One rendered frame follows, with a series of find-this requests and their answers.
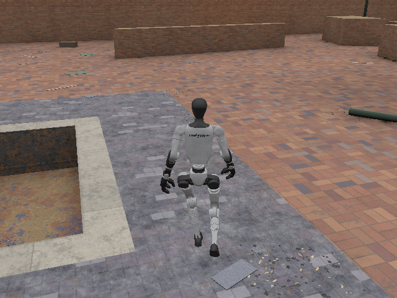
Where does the left robot shin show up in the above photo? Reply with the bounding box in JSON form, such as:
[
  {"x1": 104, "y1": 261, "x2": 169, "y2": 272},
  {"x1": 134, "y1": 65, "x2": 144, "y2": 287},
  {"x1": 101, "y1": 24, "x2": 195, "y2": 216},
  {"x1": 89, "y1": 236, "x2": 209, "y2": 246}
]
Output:
[{"x1": 186, "y1": 199, "x2": 200, "y2": 238}]

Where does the robot right forearm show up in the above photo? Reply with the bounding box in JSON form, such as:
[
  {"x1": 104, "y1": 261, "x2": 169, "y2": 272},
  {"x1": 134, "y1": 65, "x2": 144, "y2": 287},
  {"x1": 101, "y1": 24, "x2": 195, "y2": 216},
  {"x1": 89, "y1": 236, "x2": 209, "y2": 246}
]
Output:
[{"x1": 224, "y1": 149, "x2": 234, "y2": 169}]

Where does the left robot upper arm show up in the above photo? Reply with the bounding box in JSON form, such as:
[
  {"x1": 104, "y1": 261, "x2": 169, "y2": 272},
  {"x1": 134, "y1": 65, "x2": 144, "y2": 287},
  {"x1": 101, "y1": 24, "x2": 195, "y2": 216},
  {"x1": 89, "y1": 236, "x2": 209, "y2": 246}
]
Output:
[{"x1": 169, "y1": 125, "x2": 186, "y2": 160}]

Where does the robot left forearm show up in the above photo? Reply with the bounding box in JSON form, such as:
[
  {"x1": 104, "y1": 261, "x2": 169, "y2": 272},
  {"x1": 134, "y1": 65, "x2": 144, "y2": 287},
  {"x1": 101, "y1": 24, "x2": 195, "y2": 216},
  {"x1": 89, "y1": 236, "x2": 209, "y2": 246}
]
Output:
[{"x1": 162, "y1": 150, "x2": 176, "y2": 179}]

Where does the right robot upper arm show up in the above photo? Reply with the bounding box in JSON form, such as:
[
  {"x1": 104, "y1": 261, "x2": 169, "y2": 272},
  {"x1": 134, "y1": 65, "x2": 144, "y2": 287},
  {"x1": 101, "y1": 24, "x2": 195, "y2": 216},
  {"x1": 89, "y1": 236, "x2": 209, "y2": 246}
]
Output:
[{"x1": 212, "y1": 125, "x2": 230, "y2": 158}]

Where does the robot left hand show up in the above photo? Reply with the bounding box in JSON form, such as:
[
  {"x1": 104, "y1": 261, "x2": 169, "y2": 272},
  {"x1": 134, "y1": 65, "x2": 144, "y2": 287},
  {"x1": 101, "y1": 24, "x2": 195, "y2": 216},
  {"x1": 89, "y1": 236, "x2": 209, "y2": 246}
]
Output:
[{"x1": 160, "y1": 177, "x2": 175, "y2": 194}]

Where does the robot right hand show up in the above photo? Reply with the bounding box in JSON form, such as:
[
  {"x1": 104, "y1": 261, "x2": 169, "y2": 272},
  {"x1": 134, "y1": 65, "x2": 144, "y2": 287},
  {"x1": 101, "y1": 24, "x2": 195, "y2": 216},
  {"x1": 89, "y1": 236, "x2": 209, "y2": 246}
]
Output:
[{"x1": 221, "y1": 167, "x2": 235, "y2": 179}]

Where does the robot torso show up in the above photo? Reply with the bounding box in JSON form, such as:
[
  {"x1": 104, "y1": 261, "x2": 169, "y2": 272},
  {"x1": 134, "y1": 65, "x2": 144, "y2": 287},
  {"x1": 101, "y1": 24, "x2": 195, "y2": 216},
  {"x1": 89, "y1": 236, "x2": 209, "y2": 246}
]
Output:
[{"x1": 184, "y1": 122, "x2": 213, "y2": 186}]

